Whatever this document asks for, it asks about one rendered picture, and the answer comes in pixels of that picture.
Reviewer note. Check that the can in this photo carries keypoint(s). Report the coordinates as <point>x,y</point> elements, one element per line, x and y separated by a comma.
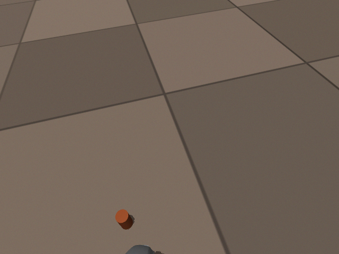
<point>124,219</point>

